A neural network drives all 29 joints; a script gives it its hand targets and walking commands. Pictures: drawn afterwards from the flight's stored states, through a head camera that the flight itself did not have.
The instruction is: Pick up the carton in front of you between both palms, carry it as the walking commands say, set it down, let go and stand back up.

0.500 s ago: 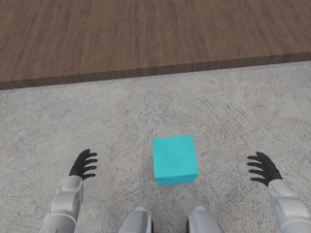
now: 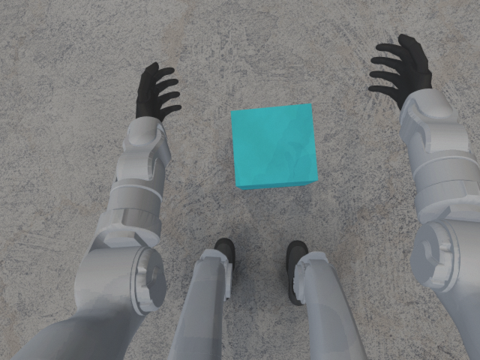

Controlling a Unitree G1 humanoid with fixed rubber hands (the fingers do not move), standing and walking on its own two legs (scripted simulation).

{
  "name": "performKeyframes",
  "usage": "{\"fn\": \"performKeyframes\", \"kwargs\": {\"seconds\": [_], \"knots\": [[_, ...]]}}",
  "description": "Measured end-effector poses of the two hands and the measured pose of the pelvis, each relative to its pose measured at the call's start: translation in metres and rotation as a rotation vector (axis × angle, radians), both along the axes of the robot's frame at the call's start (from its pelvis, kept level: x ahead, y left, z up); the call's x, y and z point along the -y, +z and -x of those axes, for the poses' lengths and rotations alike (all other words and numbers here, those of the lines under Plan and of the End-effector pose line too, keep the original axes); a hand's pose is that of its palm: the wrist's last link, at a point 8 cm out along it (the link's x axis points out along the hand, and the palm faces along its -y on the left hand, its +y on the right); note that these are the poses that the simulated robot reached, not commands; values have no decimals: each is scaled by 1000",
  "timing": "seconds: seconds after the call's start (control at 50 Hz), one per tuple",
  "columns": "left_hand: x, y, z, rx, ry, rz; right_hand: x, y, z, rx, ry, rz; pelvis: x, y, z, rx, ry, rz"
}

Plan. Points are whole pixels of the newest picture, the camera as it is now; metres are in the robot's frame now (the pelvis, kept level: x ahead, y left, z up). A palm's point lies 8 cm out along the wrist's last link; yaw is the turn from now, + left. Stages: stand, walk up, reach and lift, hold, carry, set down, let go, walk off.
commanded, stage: reach and lift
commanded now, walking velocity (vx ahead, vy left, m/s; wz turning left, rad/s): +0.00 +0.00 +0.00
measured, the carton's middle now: (272, 152) +0.49 -0.02 -0.53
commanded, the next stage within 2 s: none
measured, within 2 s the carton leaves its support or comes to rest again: leaves its support in 1.74 s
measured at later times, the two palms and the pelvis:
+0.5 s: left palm (186, 143) +0.47 +0.18 -0.30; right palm (362, 130) +0.50 -0.21 -0.31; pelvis -0.01 +0.01 -0.15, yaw +1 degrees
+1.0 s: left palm (203, 149) +0.49 +0.18 -0.46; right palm (336, 142) +0.51 -0.19 -0.47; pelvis -0.05 +0.01 -0.28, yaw +2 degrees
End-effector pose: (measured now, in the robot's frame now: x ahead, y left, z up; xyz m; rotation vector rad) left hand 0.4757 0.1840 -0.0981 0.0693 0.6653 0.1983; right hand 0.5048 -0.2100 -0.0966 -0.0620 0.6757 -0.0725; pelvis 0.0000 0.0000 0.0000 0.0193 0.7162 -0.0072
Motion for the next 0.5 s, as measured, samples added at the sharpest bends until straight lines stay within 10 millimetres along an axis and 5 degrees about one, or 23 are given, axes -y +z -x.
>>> {"fn": "performKeyframes", "kwargs": {"seconds": [0.24, 0.5], "knots": [[12, -68, -20, 4, 17, 28, -4, -70, -17, -3, -2, -1, -5, -41, -4, -138, -5, -17], [0, -205, 1, -20, 3, 18, -1, -213, 5, -23, -41, 15, -11, -153, 14, -161, -2, -22]]}}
